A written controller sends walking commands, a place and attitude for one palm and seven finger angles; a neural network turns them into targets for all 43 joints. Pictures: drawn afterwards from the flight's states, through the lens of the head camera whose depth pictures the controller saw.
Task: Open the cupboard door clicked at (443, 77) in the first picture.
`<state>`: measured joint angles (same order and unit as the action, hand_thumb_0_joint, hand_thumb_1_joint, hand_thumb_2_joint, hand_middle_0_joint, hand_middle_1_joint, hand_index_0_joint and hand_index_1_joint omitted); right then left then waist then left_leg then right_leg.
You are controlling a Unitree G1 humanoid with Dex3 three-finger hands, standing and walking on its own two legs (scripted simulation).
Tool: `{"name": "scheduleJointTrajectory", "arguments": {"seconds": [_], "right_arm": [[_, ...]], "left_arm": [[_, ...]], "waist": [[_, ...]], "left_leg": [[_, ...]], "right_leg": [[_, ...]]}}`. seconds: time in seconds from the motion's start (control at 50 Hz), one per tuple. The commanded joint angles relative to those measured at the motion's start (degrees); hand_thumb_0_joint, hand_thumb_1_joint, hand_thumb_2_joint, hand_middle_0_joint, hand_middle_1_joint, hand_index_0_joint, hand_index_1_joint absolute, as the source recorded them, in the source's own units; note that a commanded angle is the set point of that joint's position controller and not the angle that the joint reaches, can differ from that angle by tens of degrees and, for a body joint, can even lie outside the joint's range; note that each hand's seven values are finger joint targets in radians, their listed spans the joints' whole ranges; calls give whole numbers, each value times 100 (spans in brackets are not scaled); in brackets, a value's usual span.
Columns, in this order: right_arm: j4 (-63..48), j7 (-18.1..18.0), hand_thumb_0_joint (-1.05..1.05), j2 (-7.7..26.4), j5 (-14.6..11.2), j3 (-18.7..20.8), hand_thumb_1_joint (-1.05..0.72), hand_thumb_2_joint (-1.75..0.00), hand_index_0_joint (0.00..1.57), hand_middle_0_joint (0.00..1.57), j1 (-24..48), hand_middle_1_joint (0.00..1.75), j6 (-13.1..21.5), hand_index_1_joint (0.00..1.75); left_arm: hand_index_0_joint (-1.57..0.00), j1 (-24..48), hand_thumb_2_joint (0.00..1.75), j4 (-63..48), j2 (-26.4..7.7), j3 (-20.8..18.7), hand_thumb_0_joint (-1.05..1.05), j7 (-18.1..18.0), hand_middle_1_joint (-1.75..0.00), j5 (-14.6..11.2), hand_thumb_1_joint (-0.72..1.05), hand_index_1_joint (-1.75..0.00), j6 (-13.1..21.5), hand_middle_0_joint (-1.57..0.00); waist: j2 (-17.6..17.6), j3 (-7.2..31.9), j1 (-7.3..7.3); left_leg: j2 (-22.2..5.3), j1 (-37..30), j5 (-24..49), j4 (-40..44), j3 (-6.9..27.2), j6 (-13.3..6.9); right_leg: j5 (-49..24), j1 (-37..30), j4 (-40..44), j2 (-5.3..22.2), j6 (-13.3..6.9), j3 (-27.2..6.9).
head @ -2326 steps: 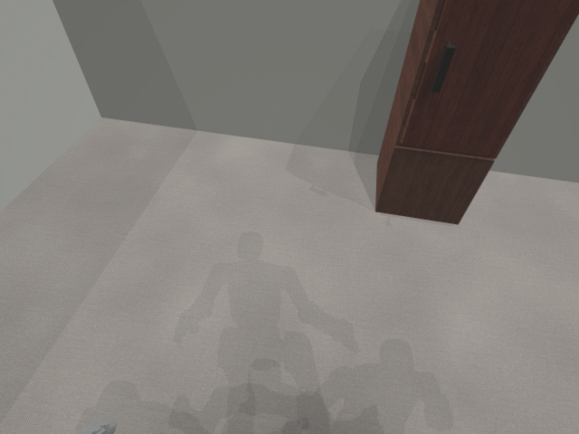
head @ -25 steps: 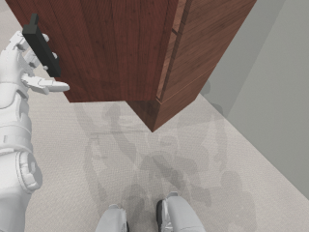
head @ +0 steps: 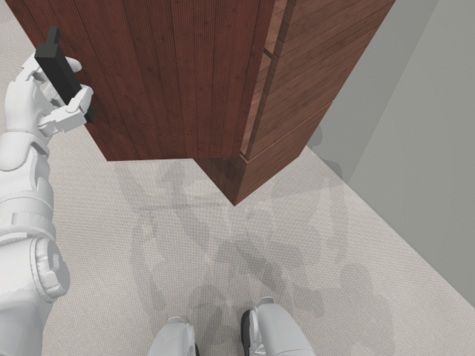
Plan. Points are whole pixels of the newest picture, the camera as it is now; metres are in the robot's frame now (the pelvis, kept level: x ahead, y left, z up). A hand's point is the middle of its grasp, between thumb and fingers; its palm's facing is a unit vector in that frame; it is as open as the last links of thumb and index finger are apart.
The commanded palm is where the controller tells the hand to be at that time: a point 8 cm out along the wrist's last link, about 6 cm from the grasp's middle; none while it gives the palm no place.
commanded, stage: close the thumb around the handle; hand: left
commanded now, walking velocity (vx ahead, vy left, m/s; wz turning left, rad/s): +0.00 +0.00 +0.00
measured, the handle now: (71, 78) +0.56 +0.23 +0.06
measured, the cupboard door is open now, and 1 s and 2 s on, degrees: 55 91 100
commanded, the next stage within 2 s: pull the door open along its arc in 0.02 s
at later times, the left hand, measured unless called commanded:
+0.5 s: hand (85, 142) +0.44 +0.20 +0.06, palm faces -0.02 -1.00 +0.00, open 6.6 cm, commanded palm +0.38 +0.24 +0.06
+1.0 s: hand (146, 205) +0.33 +0.11 +0.06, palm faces +0.44 -0.90 +0.00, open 6.7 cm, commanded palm +0.27 +0.14 +0.06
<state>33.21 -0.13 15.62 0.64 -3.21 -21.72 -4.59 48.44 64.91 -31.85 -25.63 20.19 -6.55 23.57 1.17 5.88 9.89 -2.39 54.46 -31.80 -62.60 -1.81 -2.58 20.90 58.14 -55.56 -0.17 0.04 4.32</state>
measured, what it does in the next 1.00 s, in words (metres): stands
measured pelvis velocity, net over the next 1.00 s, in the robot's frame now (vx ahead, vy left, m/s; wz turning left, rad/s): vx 0.01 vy -0.03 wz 0.04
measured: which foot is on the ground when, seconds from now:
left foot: down 0.00-1.00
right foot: down 0.00-1.00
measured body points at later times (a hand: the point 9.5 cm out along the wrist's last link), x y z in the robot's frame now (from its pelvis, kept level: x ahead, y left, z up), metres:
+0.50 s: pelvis +0.01 +0.00 +0.02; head +0.12 +0.02 +0.45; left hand +0.43 +0.25 +0.06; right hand +0.05 -0.26 -0.09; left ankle -0.03 +0.08 -0.66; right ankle +0.05 -0.13 -0.66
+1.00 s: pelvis +0.01 -0.03 +0.02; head +0.07 -0.03 +0.46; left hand +0.30 +0.15 +0.06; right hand +0.18 -0.23 -0.09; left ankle -0.03 +0.08 -0.66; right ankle +0.05 -0.13 -0.66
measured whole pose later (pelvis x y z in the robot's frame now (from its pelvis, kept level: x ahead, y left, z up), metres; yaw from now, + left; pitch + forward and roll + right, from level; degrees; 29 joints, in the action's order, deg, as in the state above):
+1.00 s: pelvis +0.01 -0.03 +0.02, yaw +2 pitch +15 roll +0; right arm 30.8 2.5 10.3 4.0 -0.7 -11.7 -1.1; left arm 3.3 17.7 2.9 0.6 -26.1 1.6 20.9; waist 1.2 8.3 0.1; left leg -0.9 40.7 -29.7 -55.2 -1.6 -0.3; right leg 22.4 46.4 -53.6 1.0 -1.9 4.3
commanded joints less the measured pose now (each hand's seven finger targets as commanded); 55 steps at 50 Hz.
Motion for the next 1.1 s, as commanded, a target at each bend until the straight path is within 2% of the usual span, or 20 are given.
{"name": "scheduleJointTrajectory", "arguments": {"seconds": [0.0, 0.06, 0.08, 0.12, 0.16, 0.18, 0.26, 0.34, 0.42, 0.44, 0.5, 0.52, 0.54, 0.56, 0.58, 0.7, 0.8, 0.9, 0.96, 1.08], "right_arm": [[-229, -66, 0, 1059, 27, 406, -90, -90, 20, 20, -1049, 30, 84, 30], [-303, -66, 0, 1061, 36, 425, -90, -90, 20, 20, -1052, 30, 101, 30], [-283, -69, 0, 1061, 29, 427, -90, -90, 20, 20, -1038, 30, 86, 30], [-242, -49, 0, 1020, 28, 409, -90, -90, 20, 20, -989, 30, 101, 30], [-292, -41, 0, 1034, 32, 428, -90, -90, 20, 20, -1020, 30, 109, 30], [-282, -41, 0, 1048, 28, 448, -90, -90, 20, 20, -1020, 30, 102, 30], [-417, 0, 0, 1012, -1, 478, -90, -90, 20, 20, -955, 30, 109, 30], [-590, 53, 0, 960, -71, 503, -90, -90, 20, 20, -761, 30, 93, 30], [-797, 116, 0, 867, -122, 546, -90, -90, 20, 20, -547, 30, 161, 30], [-828, 132, 0, 848, -133, 563, -90, -90, 20, 20, -504, 30, 186, 30], [-940, 166, 0, 790, -151, 584, -90, -90, 20, 20, -326, 30, 276, 30], [-1006, 176, 0, 644, -133, 597, -90, -90, 20, 20, -117, 30, 342, 30], [-1008, 228, 0, 606, -111, 581, -90, -90, 20, 20, -46, 30, 401, 30], [-1022, 258, 0, 593, -131, 586, -90, -90, 20, 20, 20, 30, 469, 30], [-988, 285, 0, 569, -109, 590, -90, -90, 20, 20, 63, 30, 494, 30], [-945, 277, 0, 383, 118, 560, -90, -90, 20, 20, 457, 30, 568, 30], [-922, 246, 0, 232, 288, 522, -90, -90, 20, 20, 753, 30, 575, 30], [-914, 208, 0, 182, 349, 575, -90, -90, 20, 20, 784, 30, 583, 30], [-939, 164, 0, 156, 340, 559, -90, -90, 20, 20, 897, 30, 604, 30], [-1019, 152, 0, 53, 338, 525, -90, -90, 20, 20, 1157, 30, 733, 30]], "left_arm": [[-40, 2170, 90, -1147, -1659, -232, 0, -123, -135, -124, 90, -135, 358, -40], [-40, 2133, 90, -1380, -1692, -298, 0, -134, -135, -162, 90, -135, 416, -40], [-40, 2000, 90, -1368, -1842, -408, 0, -140, -135, -124, 90, -135, 419, -40], [-40, 2414, 90, -1459, -1351, 41, 0, -154, -135, -123, 90, -135, 430, -40], [-40, 1997, 90, -1320, -1278, -38, 0, -151, -135, -193, 90, -135, 423, -40], [-40, 1829, 90, -1404, -1382, -139, 0, -172, -135, -186, 90, -135, 440, -40], [-40, 1231, 90, -1851, -1189, -76, 0, -119, -135, -308, 90, -135, 455, -40], [-40, 249, 90, -2234, -835, 42, 0, -104, -135, -477, 90, -135, 359, -40], [-40, -924, 90, -3124, -327, 298, 0, -186, -135, -647, 90, -135, 351, -40], [-40, -1215, 90, -3318, -163, 366, 0, -230, -135, -703, 90, -135, 340, -40], [-40, -2000, 90, -3914, 138, 475, 0, -361, -135, -805, 90, -135, 365, -40], [-40, -2068, 90, -4364, 201, -139, 0, -1131, -135, -1033, 90, -135, 346, -40], [-40, -2522, 90, -4366, 821, 322, 0, -1516, -135, -938, 90, -135, 285, -40], [-40, -2699, 90, -4592, 1016, 425, 0, -1779, -135, -917, 90, -135, 312, -40], [-40, -3019, 90, -4646, 1168, 458, 0, -2016, -135, -837, 90, -135, 306, -40], [-40, -3117, 90, -5297, 1899, 973, 0, -3522, -135, -94, 90, -135, 445, -40], [-40, -3203, 90, -5574, 2578, 1631, 0, -4556, -135, 587, 90, -135, 354, -40], [-40, -3651, 90, -6041, 3069, 2466, 0, -4743, -135, 970, 90, -135, 243, -40], [-40, -3848, 90, -6267, 3298, 2835, 0, -4702, -135, 1003, 90, -135, 176, -40], [-40, -4777, 90, -6776, 3762, 3419, 0, -4796, -135, 993, 90, -135, 113, -40]], "waist": [[794, 2787, -57], [807, 3035, -101], [856, 3089, -184], [940, 2884, 3], [695, 2816, -68], [675, 2956, -153], [746, 3217, -300], [433, 2893, -461], [618, 2890, -699], [397, 2816, -702], [360, 2589, -819], [301, 2555, -1200], [386, 2310, -1078], [231, 2130, -1055], [169, 2054, -1067], [-240, 1874, -1067], [-119, 1914, -1089], [-379, 2264, -990], [-453, 2049, -918], [-444, 1743, -991]], "left_leg": [[53, -1582, 3307, 770, 519, 238], [77, -1612, 3413, 755, 483, 220], [65, -1634, 3449, 767, 491, 247], [50, -1724, 3355, 789, 535, 263], [63, -1648, 3325, 805, 508, 231], [48, -1725, 3420, 840, 516, 255], [78, -1806, 3672, 874, 439, 248], [104, -1592, 3424, 1084, 315, 198], [95, -1811, 3812, 1260, 252, 237], [90, -1783, 3760, 1293, 234, 223], [105, -1724, 3783, 1407, 175, 239], [131, -1626, 3746, 1487, 203, 341], [147, -1664, 3592, 1532, 161, 390], [138, -1643, 3538, 1552, 195, 413], [134, -1630, 3441, 1565, 169, 428], [200, -1437, 2557, 1549, 145, 367], [265, -1447, 2272, 1484, 124, 318], [268, -1635, 2456, 1423, 91, 270], [288, -1598, 2283, 1455, 106, 244], [313, -1608, 2053, 1521, 129, 248]], "right_leg": [[-1851, -1816, 238, -224, -126, -167], [-2032, -2037, 221, -221, -142, -204], [-2032, -2063, 209, -210, -137, -204], [-1855, -1783, 233, -211, -125, -165], [-1871, -1903, 273, -240, -137, -159], [-1925, -2001, 262, -227, -132, -158], [-2217, -2331, 284, -222, -158, -191], [-2276, -2689, 432, -223, -143, -199], [-2482, -2921, 487, -190, -169, -185], [-2475, -2953, 525, -185, -155, -173], [-2571, -3122, 542, -156, -159, -177], [-2446, -3128, 556, -171, -162, -70], [-2276, -3009, 590, -171, -153, -34], [-2181, -2957, 634, -171, -162, 1], [-2111, -2924, 611, -160, -154, 12], [-1803, -3013, 530, -40, -183, -47], [-1618, -2992, 584, 40, -196, -117], [-2082, -3363, 671, 67, -183, -197], [-2036, -3437, 793, 91, -182, -238], [-1837, -3524, 923, 147, -182, -286]]}}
